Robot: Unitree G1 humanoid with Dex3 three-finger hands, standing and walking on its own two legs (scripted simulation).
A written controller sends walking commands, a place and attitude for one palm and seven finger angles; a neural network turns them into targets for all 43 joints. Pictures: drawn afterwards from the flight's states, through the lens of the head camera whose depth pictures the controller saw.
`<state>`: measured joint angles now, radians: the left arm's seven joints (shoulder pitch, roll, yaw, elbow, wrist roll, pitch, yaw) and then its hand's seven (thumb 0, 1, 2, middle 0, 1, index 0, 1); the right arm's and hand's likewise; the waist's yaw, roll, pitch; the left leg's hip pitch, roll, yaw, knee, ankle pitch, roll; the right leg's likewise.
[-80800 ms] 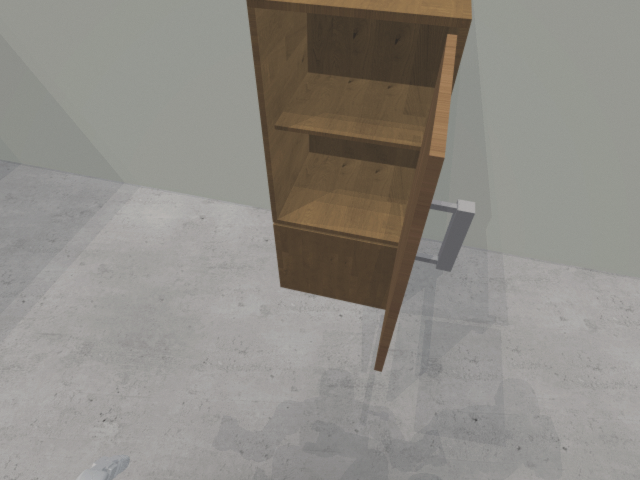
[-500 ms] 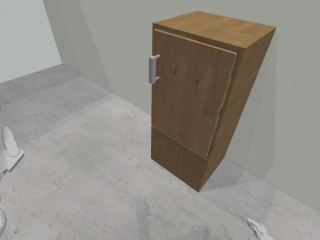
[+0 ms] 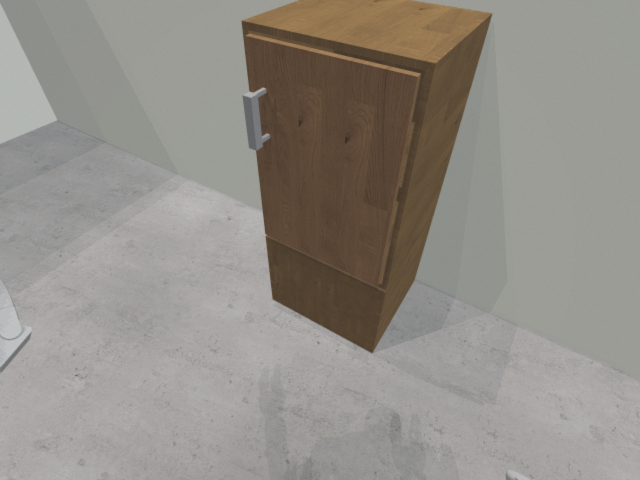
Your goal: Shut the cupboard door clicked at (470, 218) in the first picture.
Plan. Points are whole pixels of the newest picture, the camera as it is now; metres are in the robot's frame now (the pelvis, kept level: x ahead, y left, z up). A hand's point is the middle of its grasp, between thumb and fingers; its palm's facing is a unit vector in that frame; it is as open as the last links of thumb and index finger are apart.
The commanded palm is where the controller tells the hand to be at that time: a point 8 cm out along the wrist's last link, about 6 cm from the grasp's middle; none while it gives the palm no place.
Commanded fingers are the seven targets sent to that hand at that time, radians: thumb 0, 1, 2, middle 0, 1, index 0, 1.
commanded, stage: stop stepping back and stand still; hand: left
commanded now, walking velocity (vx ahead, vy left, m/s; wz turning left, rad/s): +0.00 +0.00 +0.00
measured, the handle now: (258, 118) +0.87 +0.19 +0.04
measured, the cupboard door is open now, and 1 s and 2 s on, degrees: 0 0 0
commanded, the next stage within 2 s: let the arm hang, fingers relaxed in 0.44 s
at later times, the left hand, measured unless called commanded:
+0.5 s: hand (24, 324) +0.22 +0.29 +0.16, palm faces +0.43 -0.79 -0.43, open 7.4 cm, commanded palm +0.16 +0.32 +0.18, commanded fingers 0.00 0.90 0.90 -0.20 -0.30 -0.20 -0.30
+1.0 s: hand out of the picture -0.03 +0.21 -0.17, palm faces +0.03 -0.98 -0.20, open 7.1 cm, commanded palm none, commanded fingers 0.00 0.90 0.90 -0.20 -0.30 -0.20 -0.30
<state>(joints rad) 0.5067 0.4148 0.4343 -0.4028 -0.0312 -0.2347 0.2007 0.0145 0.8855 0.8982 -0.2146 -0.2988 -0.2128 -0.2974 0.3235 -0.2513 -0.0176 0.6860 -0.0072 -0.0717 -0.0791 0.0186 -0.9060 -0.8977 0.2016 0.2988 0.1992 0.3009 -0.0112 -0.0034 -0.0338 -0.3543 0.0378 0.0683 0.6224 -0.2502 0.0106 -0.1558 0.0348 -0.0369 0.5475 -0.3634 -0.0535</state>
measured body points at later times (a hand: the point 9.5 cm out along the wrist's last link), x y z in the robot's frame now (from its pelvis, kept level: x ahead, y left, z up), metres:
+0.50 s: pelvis +0.01 +0.03 +0.01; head +0.01 +0.03 +0.46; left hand +0.19 +0.33 +0.19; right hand +0.19 -0.20 -0.07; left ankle +0.06 +0.13 -0.73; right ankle -0.04 -0.08 -0.73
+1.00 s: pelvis -0.01 +0.02 +0.00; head +0.00 +0.04 +0.45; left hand -0.03 +0.26 -0.16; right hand -0.02 -0.22 -0.14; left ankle +0.06 +0.13 -0.73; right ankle -0.04 -0.08 -0.73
